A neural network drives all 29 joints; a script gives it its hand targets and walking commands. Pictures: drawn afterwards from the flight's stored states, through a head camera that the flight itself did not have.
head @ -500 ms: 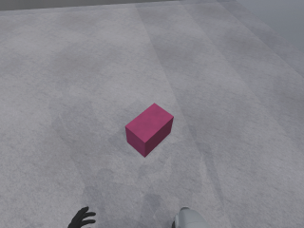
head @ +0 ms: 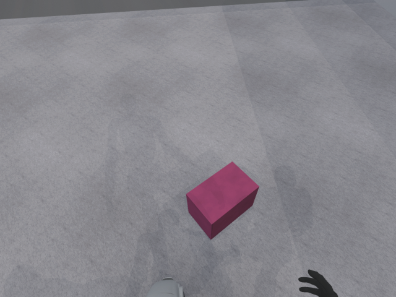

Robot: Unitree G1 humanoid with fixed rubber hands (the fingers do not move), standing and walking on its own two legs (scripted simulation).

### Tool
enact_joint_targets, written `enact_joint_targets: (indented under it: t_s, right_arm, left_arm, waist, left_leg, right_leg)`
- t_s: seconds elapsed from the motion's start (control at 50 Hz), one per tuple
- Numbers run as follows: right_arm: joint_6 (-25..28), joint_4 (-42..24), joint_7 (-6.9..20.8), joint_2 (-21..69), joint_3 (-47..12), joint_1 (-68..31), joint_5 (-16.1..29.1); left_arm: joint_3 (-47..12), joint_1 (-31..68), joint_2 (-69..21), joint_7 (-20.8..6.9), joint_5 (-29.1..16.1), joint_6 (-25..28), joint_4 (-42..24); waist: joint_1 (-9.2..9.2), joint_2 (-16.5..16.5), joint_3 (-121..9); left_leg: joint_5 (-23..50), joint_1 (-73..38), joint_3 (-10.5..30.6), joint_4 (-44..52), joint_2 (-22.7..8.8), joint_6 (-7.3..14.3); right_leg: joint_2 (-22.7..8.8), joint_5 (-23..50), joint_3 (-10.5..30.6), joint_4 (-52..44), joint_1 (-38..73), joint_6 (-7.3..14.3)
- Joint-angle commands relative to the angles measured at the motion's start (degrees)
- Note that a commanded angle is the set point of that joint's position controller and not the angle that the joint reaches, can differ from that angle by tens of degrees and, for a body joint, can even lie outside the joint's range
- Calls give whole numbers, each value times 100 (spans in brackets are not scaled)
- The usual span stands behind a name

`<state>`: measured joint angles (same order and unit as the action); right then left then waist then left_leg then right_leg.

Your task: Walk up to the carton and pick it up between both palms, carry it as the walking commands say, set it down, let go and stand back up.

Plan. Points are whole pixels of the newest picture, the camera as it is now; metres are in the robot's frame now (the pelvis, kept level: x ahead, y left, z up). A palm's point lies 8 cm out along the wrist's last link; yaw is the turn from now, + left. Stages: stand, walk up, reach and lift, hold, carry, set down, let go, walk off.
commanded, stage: walk up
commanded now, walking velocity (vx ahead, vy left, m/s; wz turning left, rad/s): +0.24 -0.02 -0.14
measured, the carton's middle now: (221, 200) +0.63 -0.04 -0.67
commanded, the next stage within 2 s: none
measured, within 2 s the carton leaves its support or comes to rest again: neither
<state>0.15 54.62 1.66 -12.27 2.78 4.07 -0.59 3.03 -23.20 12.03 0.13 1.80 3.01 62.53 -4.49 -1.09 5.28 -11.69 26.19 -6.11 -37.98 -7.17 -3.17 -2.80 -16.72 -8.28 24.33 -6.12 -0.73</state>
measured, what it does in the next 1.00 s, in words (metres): walks ahead: left foot, then right foot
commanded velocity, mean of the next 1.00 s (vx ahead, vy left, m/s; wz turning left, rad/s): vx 0.10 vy -0.04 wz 0.03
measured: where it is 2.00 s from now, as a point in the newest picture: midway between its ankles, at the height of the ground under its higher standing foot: (265, 274)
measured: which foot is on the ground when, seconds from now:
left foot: up 0.00-0.04, down 0.06-1.00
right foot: down 0.00-0.06, up 0.08-0.44, down 0.46-1.00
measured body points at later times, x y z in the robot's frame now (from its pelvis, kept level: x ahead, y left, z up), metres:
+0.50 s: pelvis +0.11 -0.03 -0.01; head +0.14 -0.04 +0.44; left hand +0.24 +0.20 -0.14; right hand +0.05 -0.26 -0.17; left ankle +0.12 +0.13 -0.73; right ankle +0.14 -0.15 -0.74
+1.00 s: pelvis +0.14 -0.04 +0.00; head +0.15 -0.03 +0.45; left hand +0.14 +0.20 -0.16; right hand +0.16 -0.27 -0.15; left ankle +0.14 +0.09 -0.74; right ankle +0.14 -0.15 -0.74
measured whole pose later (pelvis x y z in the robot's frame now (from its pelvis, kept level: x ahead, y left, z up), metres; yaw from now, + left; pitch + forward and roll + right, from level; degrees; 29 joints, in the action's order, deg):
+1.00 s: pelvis +0.14 -0.04 +0.00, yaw +1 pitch -1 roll +0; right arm 0.2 63.8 -1.2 -8.6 1.6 13.4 -0.8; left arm 2.2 -13.9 10.6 2.4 0.3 -0.2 65.6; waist 0.2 0.8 1.9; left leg -12.3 10.1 -3.0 -23.3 -1.7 -0.6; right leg -3.6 -13.0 -8.8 23.6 -9.5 -0.4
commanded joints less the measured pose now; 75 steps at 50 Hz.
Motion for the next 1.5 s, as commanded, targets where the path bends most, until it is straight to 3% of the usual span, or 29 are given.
enact_joint_targets:
  t_s: [0.0,0.02,0.06,0.1,0.12,0.18,0.36,0.4,0.42,0.44,0.48,0.62,0.7,0.78,0.9,0.94,1.04,1.1,1.12,1.14,1.16,1.18,1.2,1.26,1.36,1.4,1.42,1.44,1.48]
  right_arm:
    - [189,19,-92,-325,91,777,-7]
    - [242,222,-140,-596,168,1370,-37]
    - [252,372,-217,-1602,399,2315,-132]
    - [196,207,-289,-1222,276,1566,-46]
    - [197,207,-337,-1019,229,1313,-23]
    - [275,236,-315,-627,160,985,-18]
    - [292,674,-210,-752,160,1325,-122]
    - [226,682,-178,-581,59,1391,-116]
    - [197,609,-196,-285,-71,1494,-117]
    - [156,574,-244,32,-137,1680,-43]
    - [-10,639,-299,-16,-143,1876,50]
    - [-51,832,-345,-1,-157,1818,44]
    - [46,792,-311,-367,-78,1334,-6]
    - [75,920,-344,-94,-129,1279,2]
    - [78,1051,-338,-89,-107,1239,16]
    - [16,770,-283,-615,73,1140,-44]
    - [-53,438,-259,-636,145,1022,-131]
    - [-102,261,-254,-403,88,805,-120]
    - [-146,362,-291,-464,118,1183,-133]
    - [-255,743,-416,-914,229,2243,-164]
    - [-309,1034,-444,-1236,328,2924,-225]
    - [-308,1043,-526,-1620,441,3238,-354]
    - [-271,919,-600,-1653,443,2989,-350]
    - [-92,344,-539,-1549,343,1268,-163]
    - [-172,166,-403,-1587,322,998,-253]
    - [-143,-21,-391,-1088,110,938,-323]
    - [-106,-187,-408,-671,10,1257,-337]
    - [-143,-144,-456,-700,104,1073,-290]
    - [-185,-137,-407,-881,228,648,-241]
  left_arm:
    - [136,115,774,-8,-37,-49,-213]
    - [121,83,636,-21,-61,-54,-232]
    - [95,-83,244,24,-88,-88,-460]
    - [211,285,506,10,-21,-235,-336]
    - [200,268,420,-14,0,-287,-312]
    - [158,13,216,-89,-9,-372,-170]
    - [9,1012,62,-102,-68,-331,-431]
    - [90,719,295,-17,-84,-195,-267]
    - [128,617,524,39,-81,-124,-257]
    - [145,661,926,101,-64,-59,-266]
    - [52,1008,731,156,-131,-111,-246]
    - [-16,1517,449,219,-152,-299,-293]
    - [-90,1177,148,197,-190,-328,-159]
    - [-81,986,202,169,-142,-235,76]
    - [-111,712,145,175,-138,-196,294]
    - [147,962,870,303,-188,-277,-9]
    - [111,765,746,342,-135,-321,-240]
    - [160,528,928,367,-102,-376,-293]
    - [211,684,930,344,-58,-431,-298]
    - [319,1151,1025,104,20,-546,-589]
    - [223,1698,731,11,17,-591,-828]
    - [174,2047,550,-51,-31,-608,-1191]
    - [158,2138,588,-75,-28,-610,-1393]
    - [186,1317,889,-87,-84,-487,-1313]
    - [148,626,702,-83,-147,-567,-1177]
    - [285,-330,1021,33,-114,-503,-840]
    - [343,-382,1480,60,17,-446,-823]
    - [329,162,1529,58,-11,-459,-1029]
    - [214,633,1159,79,-56,-456,-1088]
  waist:
    - [526,408,-438]
    - [794,-91,-679]
    - [1127,-2083,-1316]
    - [802,-687,-661]
    - [634,-521,-396]
    - [423,-906,-508]
    - [538,-1181,-316]
    - [298,-350,-531]
    - [241,504,-604]
    - [401,1567,-535]
    - [439,1588,-740]
    - [710,887,-615]
    - [493,-808,-244]
    - [472,-92,-376]
    - [444,65,-222]
    - [427,-345,31]
    - [488,-282,-197]
    - [374,610,-400]
    - [561,1311,-493]
    - [973,1879,-753]
    - [1429,548,-445]
    - [1701,-1190,-54]
    - [1434,-1500,277]
    - [540,-783,-227]
    - [335,-922,-65]
    - [-123,313,-391]
    - [9,1711,-655]
    - [80,2043,-755]
    - [291,1402,-185]
  left_leg:
    - [215,-1833,-289,1000,257,-19]
    - [221,-2545,-98,1220,-15,103]
    - [73,-3337,2785,2481,-2465,1105]
    - [260,-2239,2792,2666,-2336,1261]
    - [698,-1954,2391,2583,-2155,1254]
    - [1077,-1418,1053,2503,-1395,928]
    - [-598,-863,275,2426,-723,923]
    - [-992,-413,133,1820,-357,677]
    - [-385,-350,-21,1149,-62,418]
    - [-944,-293,-53,185,152,113]
    - [-1890,-598,259,-362,204,12]
    - [183,-1554,244,1234,235,220]
    - [1053,-1359,802,2193,-286,434]
    - [890,-1600,538,2166,-104,337]
    - [747,-1710,490,2219,-66,293]
    - [585,-792,1116,1966,-233,216]
    - [243,-311,1676,1744,-214,351]
    - [234,235,926,533,283,172]
    - [-689,-219,799,-17,209,305]
    - [-1290,-1533,859,247,108,619]
    - [-1671,-2148,1866,1459,-376,821]
    - [-2558,-2259,4087,2831,-1672,1288]
    - [-2472,-1943,4601,2976,-1921,1463]
    - [-1829,-1068,3405,2575,-1403,1180]
    - [-1141,18,2206,1896,-471,686]
    - [-1706,793,1375,611,399,299]
    - [-2480,1297,586,-1340,1089,94]
    - [-2541,1237,555,-2335,743,93]
    - [-2110,1330,673,-3158,548,184]
  right_leg:
    - [-884,926,852,-160,-1008,667]
    - [-549,422,640,660,-1327,521]
    - [206,-2050,255,3392,-2670,24]
    - [-166,-1399,898,4284,-2585,-15]
    - [-299,-1018,961,4372,-2615,-72]
    - [-358,-424,716,3805,-1996,-117]
    - [-49,224,233,884,-747,-95]
    - [-16,769,66,62,307,53]
    - [-652,1117,785,-497,515,110]
    - [-1755,3628,1810,-802,294,254]
    - [-1708,4990,1540,-503,22,991]
    - [-1049,2680,939,-441,-431,678]
    - [-230,649,431,-321,-384,102]
    - [-453,1186,577,-652,-114,187]
    - [-496,1268,679,-871,-167,167]
    - [-574,323,175,-153,-115,-202]
    - [-686,89,32,160,-30,-107]
    - [-1510,766,442,-340,519,312]
    - [-1607,988,260,-133,25,469]
    - [-1188,-761,-182,436,-1186,320]
    - [-381,-1476,-901,1549,-2363,-23]
    - [-53,-1860,-447,3269,-3615,-261]
    - [-258,-1568,721,4049,-3901,-218]
    - [-650,-868,1400,3626,-2435,-185]
    - [-41,-367,343,988,-524,-187]
    - [-576,489,347,-528,624,-34]
    - [-1928,22,2017,-1111,626,211]
    - [-2289,-543,2240,-1233,252,683]
    - [-1783,-676,1649,-1242,-359,793]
